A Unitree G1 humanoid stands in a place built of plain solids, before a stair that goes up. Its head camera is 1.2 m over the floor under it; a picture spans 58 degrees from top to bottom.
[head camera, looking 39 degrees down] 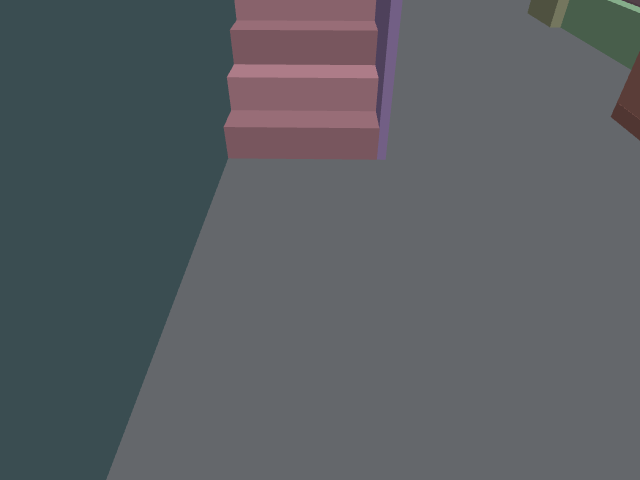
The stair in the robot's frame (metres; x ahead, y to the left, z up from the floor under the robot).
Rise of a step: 0.19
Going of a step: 0.23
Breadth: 0.85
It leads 1 degrees to the right of straight ahead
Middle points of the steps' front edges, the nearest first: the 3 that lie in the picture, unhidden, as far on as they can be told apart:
2.22 0.10 0.19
2.45 0.10 0.38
2.68 0.09 0.57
